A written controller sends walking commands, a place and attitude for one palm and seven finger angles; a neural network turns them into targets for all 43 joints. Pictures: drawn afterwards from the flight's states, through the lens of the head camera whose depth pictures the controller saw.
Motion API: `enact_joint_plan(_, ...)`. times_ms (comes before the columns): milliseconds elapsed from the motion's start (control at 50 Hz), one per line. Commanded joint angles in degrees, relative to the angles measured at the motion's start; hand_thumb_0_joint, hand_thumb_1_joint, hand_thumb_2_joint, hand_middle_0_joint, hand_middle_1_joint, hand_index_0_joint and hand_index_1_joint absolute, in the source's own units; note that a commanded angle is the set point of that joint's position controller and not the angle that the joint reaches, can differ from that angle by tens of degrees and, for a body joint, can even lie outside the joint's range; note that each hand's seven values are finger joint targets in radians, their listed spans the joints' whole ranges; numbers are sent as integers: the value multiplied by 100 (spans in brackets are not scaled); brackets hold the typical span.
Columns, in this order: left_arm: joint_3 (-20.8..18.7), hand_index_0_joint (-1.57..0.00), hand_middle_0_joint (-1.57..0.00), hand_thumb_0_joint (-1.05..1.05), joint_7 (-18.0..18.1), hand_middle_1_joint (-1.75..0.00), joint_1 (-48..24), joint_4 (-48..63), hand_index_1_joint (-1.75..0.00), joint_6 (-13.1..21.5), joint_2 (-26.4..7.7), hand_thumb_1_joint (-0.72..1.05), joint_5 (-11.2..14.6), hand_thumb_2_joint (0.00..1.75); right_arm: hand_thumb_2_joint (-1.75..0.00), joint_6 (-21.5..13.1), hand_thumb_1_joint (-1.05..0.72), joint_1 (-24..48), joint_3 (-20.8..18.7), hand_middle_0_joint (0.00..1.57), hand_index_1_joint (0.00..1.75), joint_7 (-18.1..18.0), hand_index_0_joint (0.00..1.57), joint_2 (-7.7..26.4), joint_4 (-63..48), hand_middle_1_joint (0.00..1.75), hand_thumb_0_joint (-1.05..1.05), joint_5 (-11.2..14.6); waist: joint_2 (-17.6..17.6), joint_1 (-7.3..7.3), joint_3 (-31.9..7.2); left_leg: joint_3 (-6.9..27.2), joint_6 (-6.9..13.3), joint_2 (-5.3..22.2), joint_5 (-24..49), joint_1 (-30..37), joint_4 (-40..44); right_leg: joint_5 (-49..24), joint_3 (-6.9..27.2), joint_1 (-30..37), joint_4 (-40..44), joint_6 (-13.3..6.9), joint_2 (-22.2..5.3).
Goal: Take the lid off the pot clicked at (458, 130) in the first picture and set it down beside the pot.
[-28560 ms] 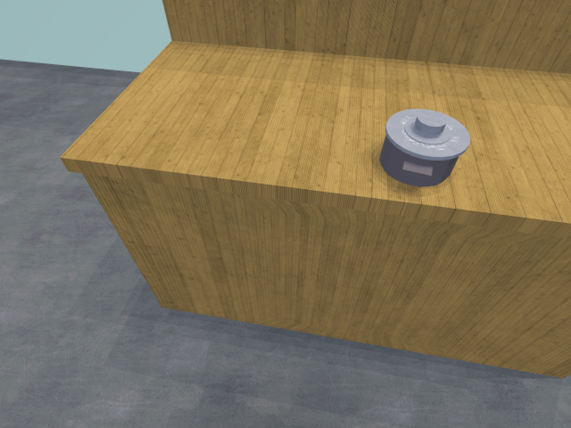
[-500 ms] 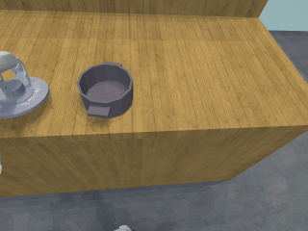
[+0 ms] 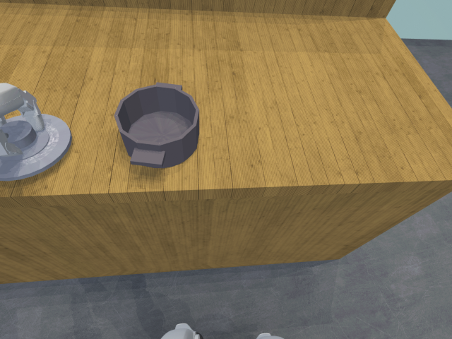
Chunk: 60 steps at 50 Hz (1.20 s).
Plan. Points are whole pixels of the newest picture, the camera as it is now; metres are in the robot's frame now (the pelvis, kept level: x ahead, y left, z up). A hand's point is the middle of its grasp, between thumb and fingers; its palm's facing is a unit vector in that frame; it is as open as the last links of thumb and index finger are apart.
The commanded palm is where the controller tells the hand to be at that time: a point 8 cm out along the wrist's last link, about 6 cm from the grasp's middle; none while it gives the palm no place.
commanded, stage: open the fingers wide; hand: left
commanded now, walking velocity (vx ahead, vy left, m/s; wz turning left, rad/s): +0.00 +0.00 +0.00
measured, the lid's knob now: (16, 134) +0.46 +0.36 +0.06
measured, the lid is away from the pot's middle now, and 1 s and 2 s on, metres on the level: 0.24 0.25 0.25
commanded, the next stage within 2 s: raise the empty hand in 0.98 s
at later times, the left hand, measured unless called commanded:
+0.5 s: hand out of the picture +0.43 +0.36 +0.09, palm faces -0.45 -0.11 -0.88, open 8.9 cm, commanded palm +0.47 +0.35 +0.16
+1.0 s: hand (1, 130) +0.44 +0.35 +0.10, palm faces -0.43 -0.11 -0.90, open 10.9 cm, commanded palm +0.46 +0.35 +0.16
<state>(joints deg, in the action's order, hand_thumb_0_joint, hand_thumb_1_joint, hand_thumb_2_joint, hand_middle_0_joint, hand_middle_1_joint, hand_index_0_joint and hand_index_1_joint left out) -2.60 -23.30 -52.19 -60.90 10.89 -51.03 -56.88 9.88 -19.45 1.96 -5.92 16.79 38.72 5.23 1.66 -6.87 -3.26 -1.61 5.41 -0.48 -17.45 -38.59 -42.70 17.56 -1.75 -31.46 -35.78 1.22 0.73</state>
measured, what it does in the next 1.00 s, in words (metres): stands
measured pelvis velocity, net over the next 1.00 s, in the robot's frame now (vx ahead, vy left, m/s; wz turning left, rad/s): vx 0.00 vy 0.00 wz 0.01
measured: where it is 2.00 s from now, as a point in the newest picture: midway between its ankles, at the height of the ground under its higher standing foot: outside the picture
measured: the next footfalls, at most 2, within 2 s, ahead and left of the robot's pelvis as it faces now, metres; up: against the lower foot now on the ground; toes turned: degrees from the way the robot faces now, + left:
none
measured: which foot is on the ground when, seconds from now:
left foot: down 0.00-1.00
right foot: down 0.00-1.00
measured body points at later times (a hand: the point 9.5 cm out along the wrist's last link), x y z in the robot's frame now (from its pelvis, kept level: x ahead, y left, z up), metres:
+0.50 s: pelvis +0.00 +0.00 +0.00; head +0.08 +0.03 +0.44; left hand +0.45 +0.36 +0.14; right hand +0.04 -0.28 -0.11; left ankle +0.03 +0.05 -0.71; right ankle -0.01 -0.16 -0.71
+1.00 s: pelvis +0.00 +0.00 +0.00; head +0.08 +0.03 +0.44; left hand +0.46 +0.36 +0.15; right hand +0.04 -0.28 -0.11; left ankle +0.03 +0.05 -0.71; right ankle -0.01 -0.16 -0.71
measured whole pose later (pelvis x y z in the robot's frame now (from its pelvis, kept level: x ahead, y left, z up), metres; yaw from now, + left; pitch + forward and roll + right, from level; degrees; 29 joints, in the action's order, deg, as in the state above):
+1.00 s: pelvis +0.00 +0.00 +0.00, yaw +0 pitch +13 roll -4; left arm -0.6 -22.5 -53.7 -60.5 9.5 -49.7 -56.6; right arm 12.3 -17.8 2.1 -5.4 16.4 37.5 5.8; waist 1.7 -6.0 -3.4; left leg -1.5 5.8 -1.2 -17.2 -37.8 -42.0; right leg 17.7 -1.6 -30.7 -35.5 1.0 0.3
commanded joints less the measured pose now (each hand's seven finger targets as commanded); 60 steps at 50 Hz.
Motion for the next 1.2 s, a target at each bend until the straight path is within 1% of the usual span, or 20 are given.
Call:
enact_joint_plan(0, -620, -73, -74, 0, 364, -101, -2836, 1150, -99, -56, -2239, 41, 107, 100, -90, 4, -90, -338, -405, 20, 30, -65, 20, 1139, -409, 30, 0, 2, 857, 70, -2379, 682, -171, 71, 1801, 2891, 489, -514, -219, -518, 419, -326, 384)
enact_joint_plan(40, -529, -71, -72, 0, 427, -100, -2931, 1238, -98, -60, -2201, 39, -2, 98, -90, -3, -90, -323, -389, 20, 30, -83, 20, 1108, -392, 30, 0, -6, 1242, 84, -2506, 745, -248, 106, 2072, 3218, 459, -436, -231, -745, 375, -340, 393)
enact_joint_plan(100, -452, -67, -68, 0, 435, -99, -2842, 960, -97, -129, -2118, 35, -21, 95, -90, -7, -90, -320, -367, 20, 30, -86, 20, 1116, -389, 30, 0, 12, 947, 54, -2318, 750, -207, 72, 1665, 2974, 505, -390, -228, -668, 414, -355, 394)
enact_joint_plan(220, -127, -61, -61, 0, 337, -96, -3076, 1260, -94, -83, -1724, 27, 148, 89, -90, -96, -90, -237, -339, 20, 30, -152, 20, 1094, -412, 30, 0, 35, 1052, 29, -2350, 791, -205, 109, 1885, 3254, 507, -404, -262, -778, 403, -347, 384)
enact_joint_plan(240, -288, -59, -60, 0, 365, -95, -3153, 1240, -94, -101, -1946, 25, 108, 88, -90, -72, -90, -298, -362, 20, 30, -154, 20, 1121, -367, 30, 0, 15, 1046, 23, -2473, 829, -225, 129, 1865, 3298, 498, -394, -219, -778, 407, -327, 378)
enact_joint_plan(300, 58, -56, -57, 0, 341, -94, -3099, 987, -92, -161, -1507, 21, 112, 85, -90, -95, -90, -343, -374, 20, 30, -144, 20, 1113, -343, 30, 0, 25, 893, -54, -2204, 843, -202, 113, 1597, 3187, 530, -315, -241, -912, 434, -339, 381)
enact_joint_plan(380, -193, -52, -52, 0, 343, -91, -3037, 1001, -91, -138, -1780, 16, 131, 81, -90, -88, -90, -354, -367, 20, 30, -148, 20, 1130, -350, 30, 0, 21, 815, 13, -2300, 802, -207, 89, 1760, 3081, 497, -469, -220, -724, 398, -347, 378)
enact_joint_plan(420, 75, -49, -50, 0, 300, -90, -3098, 1162, -90, -124, -1442, 13, 208, 80, -90, -109, -90, -292, -354, 20, 30, -134, 20, 1120, -358, 30, 0, 48, 824, 4, -2290, 786, -213, 109, 1957, 3139, 509, -521, -264, -739, 373, -351, 375)
enact_joint_plan(620, -128, -39, -39, 0, 302, -84, -2798, 964, -84, -151, -1625, -1, 150, 71, -90, -7, -90, -374, -377, 20, 30, -79, 20, 1107, -402, 30, 0, 37, 794, 68, -2360, 723, -235, 65, 2282, 3104, 444, -649, -260, -659, 343, -357, 406)
enact_joint_plan(640, -315, -38, -38, 0, 322, -83, -2979, 1213, -83, -149, -1903, -2, 122, 71, -90, 29, -90, -386, -396, 20, 30, -63, 20, 1119, -408, 30, 0, 12, 898, 101, -2605, 737, -259, 76, 2424, 3180, 428, -720, -214, -546, 336, -344, 396)
enact_joint_plan(700, -315, -37, -37, 0, 324, -81, -2645, 890, -81, -182, -1822, -4, 73, 71, -90, 81, -90, -364, -402, 20, 30, -22, 20, 1095, -440, 30, 0, 13, 746, 83, -2316, 710, -248, 60, 2349, 2995, 430, -689, -244, -576, 356, -349, 411)
enact_joint_plan(740, -459, -38, -38, 0, 333, -81, -2686, 1294, -81, -128, -1982, -5, 89, 72, -90, 121, -90, -313, -410, 20, 30, 2, 20, 1075, -530, 30, 0, -5, 1034, 167, -2694, 733, -315, 68, 2855, 3284, 401, -800, -225, -474, 323, -349, 412)
enact_joint_plan(780, -229, -38, -38, 0, 306, -80, -2517, 928, -80, -188, -1656, -5, 84, 73, -90, 153, -90, -319, -419, 20, 30, 28, 20, 1075, -495, 30, 0, 8, 803, 69, -2263, 720, -272, 78, 2540, 3085, 422, -666, -260, -663, 368, -342, 423)
enact_joint_plan(880, -177, -39, -39, 0, 310, -78, -2680, 939, -78, -210, -1638, -6, 115, 75, -90, 178, -90, -300, -420, 20, 30, -1, 20, 1096, -487, 30, 0, 38, 595, 23, -2130, 736, -194, 76, 1870, 2962, 537, -441, -235, -668, 440, -343, 402)
enact_joint_plan(940, -394, -39, -39, 0, 354, -78, -2958, 1486, -78, -137, -1959, -6, 110, 75, -90, 151, -90, -270, -420, 20, 30, -25, 20, 1083, -525, 30, 0, 12, 1035, 124, -2644, 749, -242, 86, 2230, 3318, 521, -544, -191, -528, 403, -350, 387)
enact_joint_plan(1000, -203, -39, -39, 0, 345, -77, -2721, 927, -77, -210, -1680, -6, 111, 75, -90, 155, -90, -258, -396, 20, 30, -29, 20, 1090, -479, 30, 0, 32, 587, 33, -2121, 702, -187, 47, 1787, 2869, 556, -484, -219, -570, 446, -346, 389)
enact_joint_plan(1040, -305, -40, -40, 0, 355, -77, -2770, 1192, -77, -181, -1813, -7, 119, 76, -90, 141, -90, -227, -406, 20, 30, -24, 20, 1077, -521, 30, 0, 25, 819, 109, -2398, 691, -209, 59, 2037, 3090, 540, -531, -200, -493, 417, -348, 384)
enact_joint_plan(1080, -210, -40, -40, 0, 353, -77, -2675, 979, -77, -218, -1729, -7, 90, 76, -90, 146, -90, -218, -375, 20, 30, -27, 20, 1066, -526, 30, 0, 34, 738, 60, -2162, 653, -190, 16, 1898, 2902, 534, -562, -217, -503, 437, -363, 392)
enact_joint_plan(1140, -420, -40, -40, 0, 347, -77, -3117, 1753, -77, -159, -2026, -7, 133, 76, -90, 138, -90, -150, -393, 20, 30, -37, 20, 1053, -567, 30, 0, 16, 1203, 143, -2743, 766, -265, 78, 2546, 3491, 508, -678, -201, -418, 422, -357, 381)
enact_joint_plan(1180, -392, -40, -40, 0, 310, -77, -2832, 1285, -77, -234, -1928, -7, 158, 76, -90, 140, -90, -173, -379, 20, 30, -38, 20, 1048, -537, 30, 0, 21, 888, 103, -2464, 715, -210, 40, 2285, 3243, 517, -660, -219, -383, 486, -344, 385)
